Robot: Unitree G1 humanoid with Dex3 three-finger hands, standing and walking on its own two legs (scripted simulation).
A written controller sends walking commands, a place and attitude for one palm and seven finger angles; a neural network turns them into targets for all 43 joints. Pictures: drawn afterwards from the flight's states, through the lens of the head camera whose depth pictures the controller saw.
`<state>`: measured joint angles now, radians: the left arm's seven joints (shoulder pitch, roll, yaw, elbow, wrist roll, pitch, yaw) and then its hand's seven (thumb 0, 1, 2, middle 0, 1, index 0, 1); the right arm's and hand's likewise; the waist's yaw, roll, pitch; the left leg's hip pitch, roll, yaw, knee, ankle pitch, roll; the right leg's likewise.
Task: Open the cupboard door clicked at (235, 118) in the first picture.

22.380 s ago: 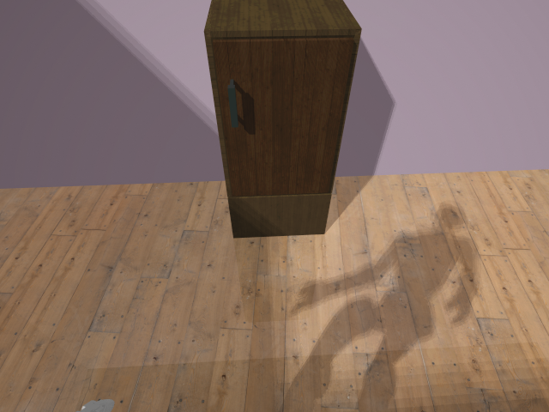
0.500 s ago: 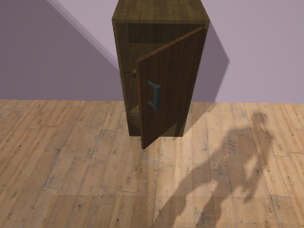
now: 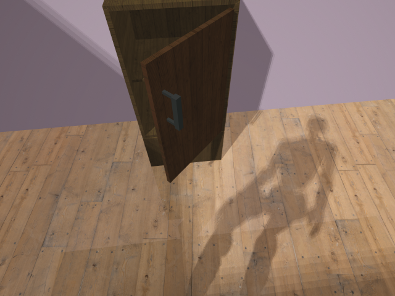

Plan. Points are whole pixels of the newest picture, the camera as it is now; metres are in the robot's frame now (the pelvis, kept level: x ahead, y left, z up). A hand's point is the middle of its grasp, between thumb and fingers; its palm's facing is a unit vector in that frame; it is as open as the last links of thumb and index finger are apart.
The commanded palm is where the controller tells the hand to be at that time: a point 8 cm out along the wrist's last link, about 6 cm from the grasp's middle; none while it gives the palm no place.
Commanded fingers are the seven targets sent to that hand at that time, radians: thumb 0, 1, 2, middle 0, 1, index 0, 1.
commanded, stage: walk to a spot facing it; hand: left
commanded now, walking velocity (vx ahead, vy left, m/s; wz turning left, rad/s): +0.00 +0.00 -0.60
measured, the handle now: (172, 110) +0.61 +0.12 -0.04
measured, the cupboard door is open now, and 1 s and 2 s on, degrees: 45 45 45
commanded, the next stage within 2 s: none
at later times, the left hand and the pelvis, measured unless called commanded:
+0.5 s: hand out of the picture +0.07 +0.17 -0.15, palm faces -0.13 -0.96 -0.25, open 7.4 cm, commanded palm none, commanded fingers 0.00 0.90 0.90 -0.20 -0.30 -0.20 -0.30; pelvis +0.00 -0.02 +0.01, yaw -15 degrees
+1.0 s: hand (149, 257) +0.22 +0.14 -0.16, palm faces -0.53 -0.81 -0.26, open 7.4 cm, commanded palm none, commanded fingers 0.00 0.90 0.90 -0.20 -0.30 -0.20 -0.30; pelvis +0.01 +0.00 +0.00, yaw -34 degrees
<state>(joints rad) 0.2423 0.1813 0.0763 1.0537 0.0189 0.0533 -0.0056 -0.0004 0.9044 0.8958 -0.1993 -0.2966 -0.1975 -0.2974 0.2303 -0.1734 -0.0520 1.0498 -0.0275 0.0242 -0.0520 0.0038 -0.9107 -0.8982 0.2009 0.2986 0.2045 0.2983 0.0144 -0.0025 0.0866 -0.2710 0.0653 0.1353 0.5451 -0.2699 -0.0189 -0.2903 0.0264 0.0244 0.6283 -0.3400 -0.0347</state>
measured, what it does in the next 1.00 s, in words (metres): steps on the spot, turning right: left foot, then right foot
